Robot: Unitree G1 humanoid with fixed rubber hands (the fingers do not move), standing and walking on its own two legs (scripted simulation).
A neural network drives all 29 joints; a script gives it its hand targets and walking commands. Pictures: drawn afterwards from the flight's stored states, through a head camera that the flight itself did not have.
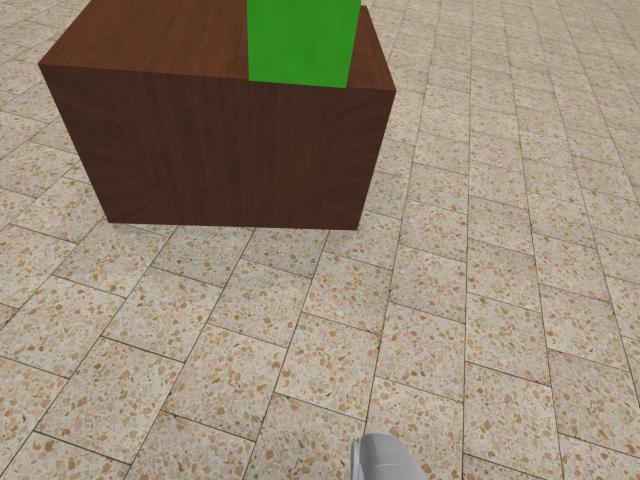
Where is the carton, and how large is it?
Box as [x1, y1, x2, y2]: [247, 0, 360, 87]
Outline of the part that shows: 247,0 249,80 345,87 360,0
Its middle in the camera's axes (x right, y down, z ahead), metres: -0.05 -0.62 +1.12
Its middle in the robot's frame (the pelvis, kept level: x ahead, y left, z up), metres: +1.25 -0.01 +0.01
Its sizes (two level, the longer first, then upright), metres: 0.290 0.200 0.257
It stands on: a pedestal, 0.66 m high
